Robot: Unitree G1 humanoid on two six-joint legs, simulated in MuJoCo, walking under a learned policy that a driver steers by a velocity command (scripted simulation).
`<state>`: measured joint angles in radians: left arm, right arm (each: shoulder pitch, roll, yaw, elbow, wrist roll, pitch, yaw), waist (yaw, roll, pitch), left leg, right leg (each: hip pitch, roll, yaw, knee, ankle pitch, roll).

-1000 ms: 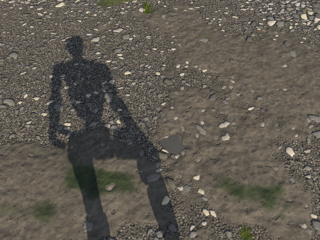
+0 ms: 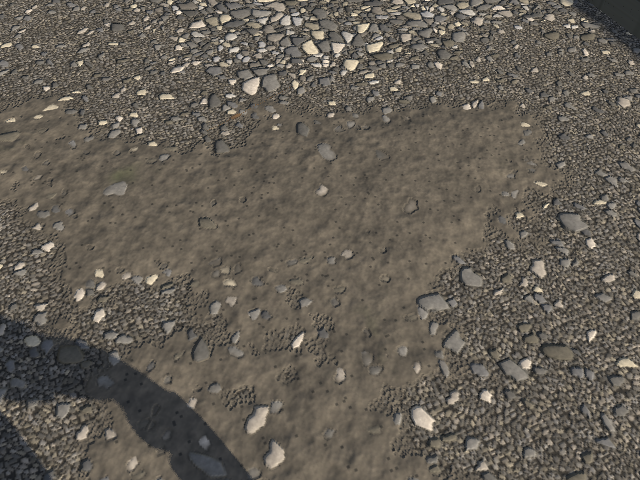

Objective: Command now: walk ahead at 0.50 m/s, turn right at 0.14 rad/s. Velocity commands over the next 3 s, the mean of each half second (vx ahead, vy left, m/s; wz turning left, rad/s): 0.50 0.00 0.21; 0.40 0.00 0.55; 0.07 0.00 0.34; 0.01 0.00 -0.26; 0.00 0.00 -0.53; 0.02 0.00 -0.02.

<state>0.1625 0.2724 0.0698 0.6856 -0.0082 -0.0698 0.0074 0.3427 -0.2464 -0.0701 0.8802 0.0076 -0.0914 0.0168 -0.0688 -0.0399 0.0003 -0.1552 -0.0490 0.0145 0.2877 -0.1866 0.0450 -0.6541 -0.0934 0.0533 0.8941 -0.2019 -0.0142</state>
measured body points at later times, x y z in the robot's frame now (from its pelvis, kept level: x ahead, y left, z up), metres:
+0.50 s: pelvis +0.26 -0.05 +0.00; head +0.28 -0.05 +0.45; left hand +0.27 +0.24 -0.12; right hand +0.45 -0.30 -0.11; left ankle +0.34 +0.13 -0.67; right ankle +0.24 -0.16 -0.75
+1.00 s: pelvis +0.47 +0.07 +0.00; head +0.52 +0.12 +0.44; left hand +0.54 +0.40 -0.10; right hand +0.69 -0.14 -0.10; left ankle +0.47 +0.14 -0.75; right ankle +0.64 -0.05 -0.67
